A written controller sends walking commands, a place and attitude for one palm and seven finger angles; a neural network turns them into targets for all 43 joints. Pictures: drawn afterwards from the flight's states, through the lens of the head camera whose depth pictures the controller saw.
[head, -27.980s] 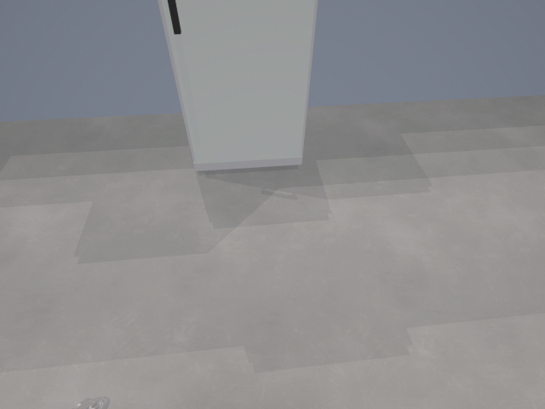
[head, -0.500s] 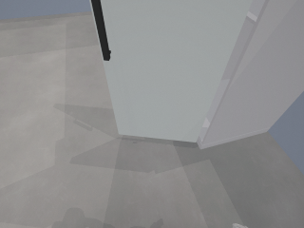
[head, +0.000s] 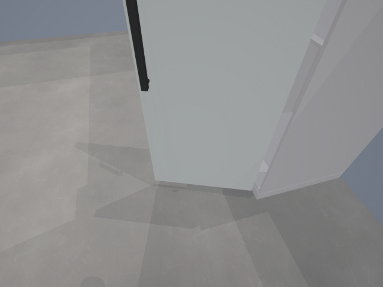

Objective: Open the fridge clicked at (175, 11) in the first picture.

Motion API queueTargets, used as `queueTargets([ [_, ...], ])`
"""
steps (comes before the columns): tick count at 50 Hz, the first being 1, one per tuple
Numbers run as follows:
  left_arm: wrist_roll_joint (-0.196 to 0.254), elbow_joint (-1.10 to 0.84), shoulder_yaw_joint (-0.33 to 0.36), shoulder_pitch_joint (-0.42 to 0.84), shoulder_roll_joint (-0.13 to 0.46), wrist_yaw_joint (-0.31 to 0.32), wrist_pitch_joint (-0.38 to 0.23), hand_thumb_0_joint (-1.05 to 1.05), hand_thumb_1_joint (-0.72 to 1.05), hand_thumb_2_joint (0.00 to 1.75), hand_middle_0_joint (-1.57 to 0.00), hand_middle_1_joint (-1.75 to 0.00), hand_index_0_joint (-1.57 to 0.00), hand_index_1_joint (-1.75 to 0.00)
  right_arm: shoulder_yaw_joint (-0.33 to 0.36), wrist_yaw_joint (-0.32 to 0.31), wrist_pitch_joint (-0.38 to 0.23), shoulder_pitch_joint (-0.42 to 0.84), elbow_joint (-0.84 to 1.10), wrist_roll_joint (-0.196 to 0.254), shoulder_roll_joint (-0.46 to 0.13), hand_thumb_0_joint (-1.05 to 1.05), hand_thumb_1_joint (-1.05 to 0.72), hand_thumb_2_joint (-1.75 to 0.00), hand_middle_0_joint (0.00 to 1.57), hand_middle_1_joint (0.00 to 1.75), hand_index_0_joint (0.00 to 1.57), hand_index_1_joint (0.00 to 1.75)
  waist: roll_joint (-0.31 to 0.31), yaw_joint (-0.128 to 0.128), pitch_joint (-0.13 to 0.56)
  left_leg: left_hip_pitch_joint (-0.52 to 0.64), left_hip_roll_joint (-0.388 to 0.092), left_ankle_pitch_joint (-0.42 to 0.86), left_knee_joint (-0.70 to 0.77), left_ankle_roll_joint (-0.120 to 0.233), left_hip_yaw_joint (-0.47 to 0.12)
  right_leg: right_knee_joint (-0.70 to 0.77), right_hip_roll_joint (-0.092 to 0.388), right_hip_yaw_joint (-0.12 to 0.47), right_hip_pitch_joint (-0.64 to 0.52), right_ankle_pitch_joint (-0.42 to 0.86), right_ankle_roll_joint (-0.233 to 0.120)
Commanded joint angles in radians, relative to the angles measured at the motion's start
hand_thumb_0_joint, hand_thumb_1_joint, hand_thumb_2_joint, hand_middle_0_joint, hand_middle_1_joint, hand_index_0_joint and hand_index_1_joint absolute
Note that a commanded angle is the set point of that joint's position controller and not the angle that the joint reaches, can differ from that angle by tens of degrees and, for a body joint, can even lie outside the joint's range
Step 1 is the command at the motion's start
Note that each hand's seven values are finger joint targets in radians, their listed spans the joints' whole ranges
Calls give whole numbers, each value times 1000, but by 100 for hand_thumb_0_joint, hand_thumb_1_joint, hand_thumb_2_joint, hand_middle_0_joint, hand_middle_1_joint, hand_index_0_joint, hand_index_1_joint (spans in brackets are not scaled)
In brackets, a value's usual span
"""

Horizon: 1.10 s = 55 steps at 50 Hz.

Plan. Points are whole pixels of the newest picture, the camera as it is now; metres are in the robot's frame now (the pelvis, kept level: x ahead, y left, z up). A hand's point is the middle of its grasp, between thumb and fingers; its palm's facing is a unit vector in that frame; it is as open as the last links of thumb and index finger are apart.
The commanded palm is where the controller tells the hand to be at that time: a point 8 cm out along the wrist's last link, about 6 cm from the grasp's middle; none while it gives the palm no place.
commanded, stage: let the arm hang, fingers relaxed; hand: left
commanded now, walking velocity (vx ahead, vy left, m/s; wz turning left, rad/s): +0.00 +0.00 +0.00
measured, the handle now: (137, 26) +0.77 +0.21 +0.20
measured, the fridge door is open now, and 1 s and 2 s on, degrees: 67 67 67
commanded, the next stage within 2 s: look to check the result in 0.30 s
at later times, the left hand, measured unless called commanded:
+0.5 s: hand out of the picture +0.07 +0.26 -0.16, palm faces -0.02 -0.95 -0.31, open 7.4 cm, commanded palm none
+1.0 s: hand out of the picture +0.11 +0.25 -0.16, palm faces -0.02 -0.94 -0.33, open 7.4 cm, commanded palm none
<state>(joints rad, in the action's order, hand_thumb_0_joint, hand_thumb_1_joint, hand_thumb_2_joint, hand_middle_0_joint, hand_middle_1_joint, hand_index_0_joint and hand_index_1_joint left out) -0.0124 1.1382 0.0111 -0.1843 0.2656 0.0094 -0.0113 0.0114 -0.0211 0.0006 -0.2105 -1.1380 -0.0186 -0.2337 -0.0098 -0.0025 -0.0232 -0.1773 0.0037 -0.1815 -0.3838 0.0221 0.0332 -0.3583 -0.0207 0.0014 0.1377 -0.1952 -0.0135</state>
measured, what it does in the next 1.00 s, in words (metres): stands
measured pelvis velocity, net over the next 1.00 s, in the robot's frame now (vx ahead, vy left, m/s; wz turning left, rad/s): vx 0.03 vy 0.01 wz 0.00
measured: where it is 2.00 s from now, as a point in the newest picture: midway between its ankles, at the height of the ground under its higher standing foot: outside the picture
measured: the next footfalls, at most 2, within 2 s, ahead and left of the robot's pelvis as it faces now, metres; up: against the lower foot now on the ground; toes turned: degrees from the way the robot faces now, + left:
none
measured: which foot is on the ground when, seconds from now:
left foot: down 0.00-1.00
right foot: down 0.00-1.00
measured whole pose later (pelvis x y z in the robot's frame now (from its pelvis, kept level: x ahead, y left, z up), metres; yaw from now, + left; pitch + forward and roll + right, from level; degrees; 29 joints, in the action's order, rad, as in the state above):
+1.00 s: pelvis +0.03 +0.01 +0.00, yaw +0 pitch -1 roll +0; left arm -0.01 1.13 0.00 -0.10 0.34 0.00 -0.02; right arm 0.01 -0.01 -0.02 -0.09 -1.13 -0.01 -0.33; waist 0.01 0.00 -0.03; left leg -0.10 0.03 -0.18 -0.29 0.03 0.04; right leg -0.29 0.00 0.01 0.07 -0.21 0.00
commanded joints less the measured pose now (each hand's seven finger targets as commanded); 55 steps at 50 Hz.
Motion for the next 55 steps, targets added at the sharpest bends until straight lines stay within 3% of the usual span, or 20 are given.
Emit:
queueTargets([
  [1, -2, -49, 22, 9, 167, 7, -17, 0, 90, 90, -20, -30, -20, -30, 28, -6, -20, 27, 47, 1, -185, 0, -90, -90, 20, 30, 20, 30, 19, 3, -3, -1, -120, 28, 97, 16, -118, 81, 119, 101, 31, 15, -32],
  [14, -2, -60, 25, 70, 217, 2, -23, 0, 90, 90, -20, -30, -20, -30, 31, -1, -30, 103, 56, 1, -250, 0, -90, -90, 20, 30, 20, 30, -12, -1, 23, 37, -129, 83, 123, 14, -130, 84, 130, 96, 4, 63, -26],
  [26, -1, -55, 23, 89, 259, 0, -26, 0, 90, 90, -20, -30, -20, -30, 33, 2, -31, 144, 68, 6, -300, 0, -90, -90, 20, 30, 20, 30, 3, -5, 56, 90, -134, 158, 119, 12, -132, 96, 141, 97, -14, 114, -24],
  [39, 0, -55, 20, 108, 275, 2, -26, 0, 90, 90, -20, -30, -20, -30, 29, 4, -31, 160, 63, 6, -314, 0, -90, -90, 20, 30, 20, 30, 7, -6, 62, 108, -138, 206, 127, 9, -127, 98, 149, 92, -38, 157, -22],
  [41, 0, -56, 22, 100, 278, 3, -29, 0, 90, 90, -20, -30, -20, -30, 30, 3, -32, 158, 67, 7, -316, 0, -90, -90, 20, 30, 20, 30, 19, -6, 90, 128, -137, 244, 112, 9, -126, 93, 150, 93, -49, 196, -24],
  [55, 2, -66, 24, 113, 271, 7, -29, 0, 90, 90, -20, -30, -20, -30, 29, -2, -32, 154, 63, 6, -309, 0, -90, -90, 20, 30, 20, 30, -2, -6, 82, 139, -138, 306, 109, 1, -112, 84, 152, 90, -72, 270, -28],
])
